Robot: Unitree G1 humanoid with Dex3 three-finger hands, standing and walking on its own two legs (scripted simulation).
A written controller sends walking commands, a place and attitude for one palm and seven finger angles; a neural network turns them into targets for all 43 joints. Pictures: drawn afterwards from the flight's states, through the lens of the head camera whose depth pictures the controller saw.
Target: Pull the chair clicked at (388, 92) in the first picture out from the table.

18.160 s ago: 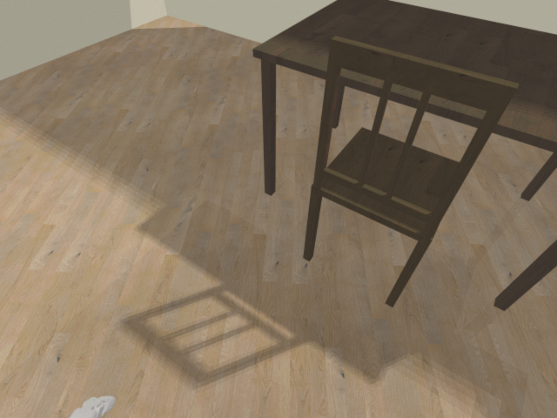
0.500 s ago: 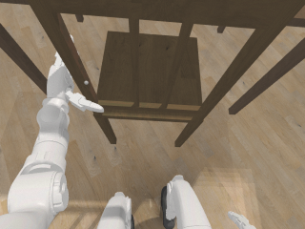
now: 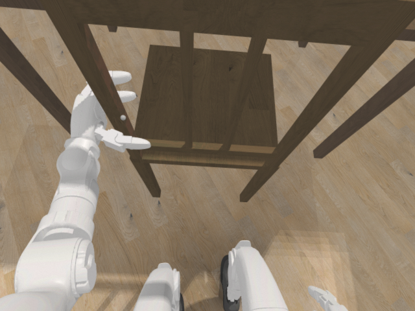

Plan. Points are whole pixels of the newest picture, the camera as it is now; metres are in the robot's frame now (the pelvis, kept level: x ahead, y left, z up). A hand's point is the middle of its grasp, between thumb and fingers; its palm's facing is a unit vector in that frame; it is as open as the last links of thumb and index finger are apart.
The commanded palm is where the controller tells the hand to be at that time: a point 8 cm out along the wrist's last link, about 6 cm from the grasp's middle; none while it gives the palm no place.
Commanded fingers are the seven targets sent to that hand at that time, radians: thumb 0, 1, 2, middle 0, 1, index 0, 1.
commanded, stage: hook a spindle and tug to test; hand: left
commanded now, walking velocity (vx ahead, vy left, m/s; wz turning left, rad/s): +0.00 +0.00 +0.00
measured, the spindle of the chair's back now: (188, 105) +0.48 +0.01 +0.04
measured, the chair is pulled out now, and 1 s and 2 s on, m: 0.00 0.02 0.09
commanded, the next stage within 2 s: step backward, pulling the chair out in 1.00 s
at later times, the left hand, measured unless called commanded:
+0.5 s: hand (123, 118) +0.47 +0.14 +0.02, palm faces -0.09 -1.00 -0.03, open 5.7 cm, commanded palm +0.43 +0.18 +0.02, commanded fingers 0.00 0.90 0.90 -0.50 -1.45 -0.50 -1.45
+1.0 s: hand (123, 134) +0.43 +0.13 +0.02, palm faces -0.09 -1.00 -0.03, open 5.8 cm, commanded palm +0.40 +0.19 +0.02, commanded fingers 0.00 0.90 0.90 -0.50 -1.45 -0.50 -1.45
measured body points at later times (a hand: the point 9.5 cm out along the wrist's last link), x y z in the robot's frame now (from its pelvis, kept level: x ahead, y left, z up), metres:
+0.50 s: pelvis +0.00 +0.00 +0.00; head +0.16 +0.01 +0.42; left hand +0.47 +0.19 +0.02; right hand +0.07 -0.26 -0.12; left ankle -0.03 +0.09 -0.62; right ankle +0.09 -0.13 -0.62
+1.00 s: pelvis +0.01 +0.00 +0.01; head +0.16 +0.00 +0.44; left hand +0.43 +0.19 +0.02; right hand +0.12 -0.26 -0.11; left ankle -0.03 +0.09 -0.62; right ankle +0.09 -0.13 -0.62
